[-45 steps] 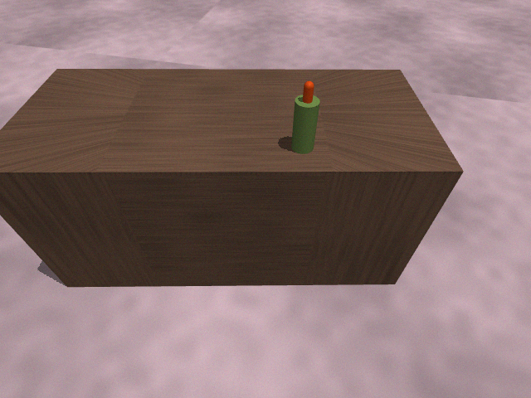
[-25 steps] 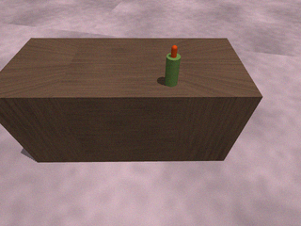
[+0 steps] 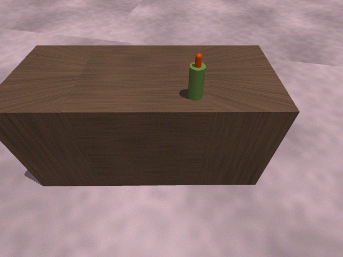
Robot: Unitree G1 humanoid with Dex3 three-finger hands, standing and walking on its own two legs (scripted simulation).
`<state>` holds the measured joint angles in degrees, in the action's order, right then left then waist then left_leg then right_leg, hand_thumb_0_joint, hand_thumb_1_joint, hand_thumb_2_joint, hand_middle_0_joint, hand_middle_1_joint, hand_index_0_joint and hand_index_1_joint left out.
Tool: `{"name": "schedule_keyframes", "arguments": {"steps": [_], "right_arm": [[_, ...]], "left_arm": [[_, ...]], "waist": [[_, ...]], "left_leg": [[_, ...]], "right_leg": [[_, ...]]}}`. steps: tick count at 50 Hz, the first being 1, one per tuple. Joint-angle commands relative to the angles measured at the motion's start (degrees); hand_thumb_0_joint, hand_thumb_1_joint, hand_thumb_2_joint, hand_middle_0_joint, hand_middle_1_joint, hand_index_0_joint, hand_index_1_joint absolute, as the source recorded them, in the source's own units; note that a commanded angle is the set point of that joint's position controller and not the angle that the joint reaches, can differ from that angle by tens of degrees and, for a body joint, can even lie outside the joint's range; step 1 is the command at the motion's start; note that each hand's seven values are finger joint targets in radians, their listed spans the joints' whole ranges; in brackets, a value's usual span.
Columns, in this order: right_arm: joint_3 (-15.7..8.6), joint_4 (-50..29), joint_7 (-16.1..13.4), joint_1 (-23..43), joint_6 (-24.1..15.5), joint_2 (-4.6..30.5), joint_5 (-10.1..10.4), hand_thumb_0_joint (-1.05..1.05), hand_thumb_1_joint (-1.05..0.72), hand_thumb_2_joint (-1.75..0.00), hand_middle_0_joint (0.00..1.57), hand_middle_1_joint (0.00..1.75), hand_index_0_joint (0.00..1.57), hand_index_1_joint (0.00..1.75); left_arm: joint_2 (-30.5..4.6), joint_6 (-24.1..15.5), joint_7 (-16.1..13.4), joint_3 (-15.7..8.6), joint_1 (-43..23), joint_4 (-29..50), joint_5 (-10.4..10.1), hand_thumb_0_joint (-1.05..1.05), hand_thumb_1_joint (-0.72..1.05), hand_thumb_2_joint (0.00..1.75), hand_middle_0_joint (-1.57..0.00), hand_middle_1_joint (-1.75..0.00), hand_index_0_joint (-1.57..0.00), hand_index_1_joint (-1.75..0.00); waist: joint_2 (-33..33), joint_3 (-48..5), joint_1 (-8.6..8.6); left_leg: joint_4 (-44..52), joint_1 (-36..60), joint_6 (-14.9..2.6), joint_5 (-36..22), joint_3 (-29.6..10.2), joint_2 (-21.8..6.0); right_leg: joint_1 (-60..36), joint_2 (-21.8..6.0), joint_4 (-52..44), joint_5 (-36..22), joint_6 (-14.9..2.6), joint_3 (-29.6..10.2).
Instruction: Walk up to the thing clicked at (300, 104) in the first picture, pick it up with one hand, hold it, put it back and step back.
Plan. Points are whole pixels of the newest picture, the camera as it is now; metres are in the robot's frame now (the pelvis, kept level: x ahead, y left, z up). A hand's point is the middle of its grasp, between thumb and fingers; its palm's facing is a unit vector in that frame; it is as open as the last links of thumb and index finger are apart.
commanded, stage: stand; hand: right
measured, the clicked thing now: (196, 76) +0.82 -0.07 -0.03
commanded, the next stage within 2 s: walk up in 0.22 s
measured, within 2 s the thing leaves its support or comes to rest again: neither
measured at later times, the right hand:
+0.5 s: hand out of the picture +0.12 -0.24 -0.15, palm faces -0.11 +0.92 -0.39, open 7.4 cm
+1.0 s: hand (230, 236) +0.24 -0.15 -0.16, palm faces -0.05 +0.94 -0.34, open 7.4 cm
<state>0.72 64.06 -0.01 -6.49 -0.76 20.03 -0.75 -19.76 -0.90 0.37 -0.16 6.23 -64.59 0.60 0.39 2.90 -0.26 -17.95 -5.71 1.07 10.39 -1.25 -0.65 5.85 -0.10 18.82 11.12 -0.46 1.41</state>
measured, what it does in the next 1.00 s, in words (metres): walks ahead: left foot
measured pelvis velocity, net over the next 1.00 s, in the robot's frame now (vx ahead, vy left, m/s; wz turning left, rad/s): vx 0.21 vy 0.12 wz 0.05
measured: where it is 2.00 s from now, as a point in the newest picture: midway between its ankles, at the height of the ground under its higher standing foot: (151, 249)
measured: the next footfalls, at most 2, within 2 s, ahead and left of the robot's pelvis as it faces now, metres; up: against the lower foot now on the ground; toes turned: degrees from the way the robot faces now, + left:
left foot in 0.56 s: +0.18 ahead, +0.23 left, +0.00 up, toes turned +7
right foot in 1.04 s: +0.36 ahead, +0.00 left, +0.00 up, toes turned +0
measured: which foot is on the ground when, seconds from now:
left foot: down 0.00-0.26, up 0.28-0.54, down 0.56-1.00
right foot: down 0.00-0.58, up 0.60-1.00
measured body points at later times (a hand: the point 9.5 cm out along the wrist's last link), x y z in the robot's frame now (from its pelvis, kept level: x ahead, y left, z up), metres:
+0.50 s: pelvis +0.04 +0.05 -0.01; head +0.05 +0.06 +0.44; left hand +0.05 +0.39 -0.13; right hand +0.13 -0.28 -0.12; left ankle +0.12 +0.21 -0.73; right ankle -0.01 -0.11 -0.75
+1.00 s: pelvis +0.21 +0.12 -0.02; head +0.24 +0.11 +0.43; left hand +0.29 +0.44 -0.12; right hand +0.24 -0.19 -0.14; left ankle +0.15 +0.22 -0.75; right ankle +0.32 +0.00 -0.74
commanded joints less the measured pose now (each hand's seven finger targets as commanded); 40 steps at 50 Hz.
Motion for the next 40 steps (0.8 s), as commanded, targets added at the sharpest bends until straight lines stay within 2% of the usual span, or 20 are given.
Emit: {"name": "schedule_keyframes", "arguments": {"steps": [1,10,11,12,13,14,16,19,22,24,27,28,29,30,31,32,33,35,37,40], "right_arm": [[-2.37,-3.15,-0.69,1.63,-1.04,11.59,0.32,0.00,-0.90,-0.90,0.20,0.30,0.20,0.30],[-2.34,-3.12,-0.65,1.58,-1.00,11.78,0.32,0.00,-0.90,-0.90,0.20,0.30,0.20,0.30],[-5.65,-6.47,0.98,-0.55,-0.82,15.96,-0.72,0.00,-0.90,-0.90,0.20,0.30,0.20,0.30],[-5.62,-7.65,1.63,1.30,-0.39,14.56,-1.27,0.00,-0.90,-0.90,0.20,0.30,0.20,0.30],[-5.71,-9.18,1.99,3.11,0.16,14.00,-1.79,0.00,-0.90,-0.90,0.20,0.30,0.20,0.30],[-5.90,-10.36,2.23,3.84,0.51,14.16,-2.37,0.00,-0.90,-0.90,0.20,0.30,0.20,0.30],[-6.69,-10.94,3.03,1.89,0.21,14.28,-2.22,0.00,-0.90,-0.90,0.20,0.30,0.20,0.30],[-7.47,-11.63,4.26,-1.76,-0.20,14.11,-1.70,0.00,-0.90,-0.90,0.20,0.30,0.20,0.30],[-7.97,-13.25,5.07,-2.76,-0.29,13.20,-1.67,0.00,-0.90,-0.90,0.20,0.30,0.20,0.30],[-8.53,-13.53,5.27,-4.86,-0.47,13.25,-1.40,0.00,-0.90,-0.90,0.20,0.30,0.20,0.30],[-10.28,-10.40,4.65,-15.24,-0.68,14.70,-1.30,0.00,-0.90,-0.90,0.20,0.30,0.20,0.30],[-11.42,-8.46,3.96,-22.38,-0.91,17.02,-1.40,0.00,-0.90,-0.90,0.20,0.30,0.20,0.30],[-12.02,-8.58,3.06,-26.34,-1.28,20.15,-2.26,0.00,-0.90,-0.90,0.20,0.30,0.20,0.30],[-11.91,-11.43,3.04,-21.96,-2.08,24.19,-2.01,0.00,-0.90,-0.90,0.20,0.30,0.20,0.30],[-12.31,-14.08,3.09,-14.90,-2.13,26.31,-0.30,0.00,-0.90,-0.90,0.20,0.30,0.20,0.30],[-11.88,-15.21,2.76,-12.13,-2.17,25.26,-0.22,0.00,-0.90,-0.90,0.20,0.30,0.20,0.30],[-10.70,-16.04,2.33,-10.58,-2.72,22.50,-0.38,0.00,-0.90,-0.90,0.20,0.30,0.20,0.30],[-9.26,-16.67,1.98,-10.07,-3.60,18.32,-0.26,0.00,-0.90,-0.90,0.20,0.30,0.20,0.30],[-9.11,-16.68,1.77,-12.88,-4.19,17.28,-0.09,0.00,-0.90,-0.90,0.20,0.30,0.20,0.30],[-9.09,-17.55,1.47,-14.65,-4.56,17.49,-0.23,0.00,-0.90,-0.90,0.20,0.30,0.20,0.30]], "left_arm": [[-12.36,-1.11,-0.89,-2.23,-2.23,3.40,-0.20,0.00,0.90,0.90,-0.20,-0.30,-0.20,-0.30],[-12.18,-1.12,-0.93,-2.20,-2.02,3.28,-0.26,0.00,0.90,0.90,-0.20,-0.30,-0.20,-0.30],[-17.99,-2.25,-0.25,-5.94,4.19,5.20,0.33,0.00,0.90,0.90,-0.20,-0.30,-0.20,-0.30],[-19.05,-2.44,-0.21,-6.85,8.80,4.23,1.11,0.00,0.90,0.90,-0.20,-0.30,-0.20,-0.30],[-20.87,-2.79,-0.35,-8.08,10.60,4.23,1.62,0.00,0.90,0.90,-0.20,-0.30,-0.20,-0.30],[-22.09,-3.18,-0.55,-8.77,8.52,6.07,1.75,0.00,0.90,0.90,-0.20,-0.30,-0.20,-0.30],[-19.82,-3.57,-0.51,-8.43,5.07,8.84,1.40,0.00,0.90,0.90,-0.20,-0.30,-0.20,-0.30],[-19.11,-4.30,-0.13,-8.29,3.29,11.37,1.30,0.00,0.90,0.90,-0.20,-0.30,-0.20,-0.30],[-19.68,-4.45,0.38,-8.37,1.86,13.50,1.51,0.00,0.90,0.90,-0.20,-0.30,-0.20,-0.30],[-19.88,-4.32,0.73,-8.24,1.00,14.46,1.54,0.00,0.90,0.90,-0.20,-0.30,-0.20,-0.30],[-18.08,-3.31,0.98,-7.62,1.21,15.04,1.60,0.00,0.90,0.90,-0.20,-0.30,-0.20,-0.30],[-15.29,-2.94,1.06,-6.70,3.55,15.23,2.08,0.00,0.90,0.90,-0.20,-0.30,-0.20,-0.30],[-10.47,-2.56,1.31,-5.39,7.29,15.55,1.23,0.00,0.90,0.90,-0.20,-0.30,-0.20,-0.30],[-10.87,-2.13,1.00,-5.38,9.37,15.97,0.21,0.00,0.90,0.90,-0.20,-0.30,-0.20,-0.30],[-16.18,-1.90,0.38,-6.07,8.20,15.58,0.49,0.00,0.90,0.90,-0.20,-0.30,-0.20,-0.30],[-17.87,-2.13,0.14,-5.89,7.76,15.53,0.15,0.00,0.90,0.90,-0.20,-0.30,-0.20,-0.30],[-17.94,-2.15,0.25,-5.98,9.38,14.18,-0.49,0.00,0.90,0.90,-0.20,-0.30,-0.20,-0.30],[-17.51,-2.01,0.88,-6.22,14.60,11.63,-1.10,0.00,0.90,0.90,-0.20,-0.30,-0.20,-0.30],[-16.47,-1.80,1.39,-6.16,13.86,12.31,-0.40,0.00,0.90,0.90,-0.20,-0.30,-0.20,-0.30],[-14.80,-1.95,1.93,-5.71,10.00,15.24,-0.06,0.00,0.90,0.90,-0.20,-0.30,-0.20,-0.30]], "waist": [[-1.06,-4.51,0.25],[-0.75,-3.77,0.18],[0.44,-8.03,-1.54],[-2.53,-5.13,-4.06],[-7.00,-0.49,-5.63],[-5.80,2.87,-5.21],[-3.84,6.86,-3.31],[-5.50,5.85,-1.09],[-8.89,5.24,-0.14],[-10.20,3.98,1.01],[-2.95,0.08,5.95],[5.63,-3.39,8.81],[19.75,-2.47,9.81],[20.07,-1.74,6.92],[14.23,1.31,4.74],[10.42,2.78,3.01],[7.21,4.24,1.40],[7.90,2.65,-0.32],[6.01,0.64,0.48],[6.49,2.32,1.41]], "left_leg": [[1.57,0.17,-2.02,-9.10,-4.17,-6.55],[1.85,0.13,-2.12,-8.30,-4.13,-6.62],[-6.43,-5.44,-5.32,13.46,-2.49,-2.39],[-11.80,-17.63,-4.75,21.57,-0.24,-0.64],[-25.07,-27.29,-3.31,20.98,1.25,0.11],[-31.15,-31.80,-3.16,17.79,-3.68,-2.01],[-34.28,-31.31,-2.38,14.23,-5.98,-4.58],[-30.95,-28.83,-0.83,12.02,-5.09,-5.18],[-23.87,-19.74,-0.24,9.44,-1.66,-6.51],[-19.61,-12.90,-0.43,5.58,1.09,-5.39],[-16.68,4.74,-0.79,1.67,6.39,-1.36],[-16.60,12.97,-2.41,7.97,3.23,-1.03],[-4.86,12.55,-5.64,25.47,-11.99,-8.37],[9.01,4.24,-10.52,41.59,-39.51,-19.39],[12.24,-3.81,-14.50,45.45,-44.57,-23.16],[10.86,-5.84,-15.22,41.04,-40.76,-22.81],[7.72,-6.91,-13.19,32.49,-30.28,-19.62],[4.93,-5.58,-11.44,19.69,-18.43,-15.19],[3.86,-3.58,-11.42,5.79,-13.60,-13.89],[3.40,-1.10,-13.97,-1.92,-9.11,-14.20]], "right_leg": [[-1.16,-7.60,-3.37,-9.60,-0.99,-5.80],[-0.90,-7.51,-3.60,-9.22,-0.97,-5.76],[-8.63,-5.72,-0.35,14.04,-3.61,-5.88],[-12.95,-10.51,-4.19,26.41,-6.63,-13.05],[-13.49,-18.07,-10.79,33.26,-9.92,-22.20],[-8.83,-23.20,-12.33,34.79,-12.43,-26.50],[-2.31,-23.49,-13.14,30.02,-13.95,-24.93],[-3.17,-18.67,-11.67,18.45,-12.35,-14.32],[4.03,-16.62,-9.11,14.66,-11.10,-7.33],[7.72,-14.21,-5.69,12.91,-9.17,-3.63],[18.06,-10.83,9.95,14.60,-6.89,0.94],[22.60,-8.30,25.25,12.30,-5.76,2.13],[29.69,-0.59,43.44,22.97,-4.32,2.90],[32.48,4.23,51.15,23.66,-3.46,-4.69],[29.02,0.08,53.50,22.18,-4.26,-8.41],[29.07,-1.82,54.14,19.02,-4.15,-9.84],[28.91,-3.24,52.33,14.17,-3.75,-10.66],[25.71,-4.36,46.43,9.16,-2.93,-8.72],[23.28,-3.89,42.31,6.99,-1.20,-7.26],[24.68,-4.34,33.28,6.88,0.34,-5.12]]}}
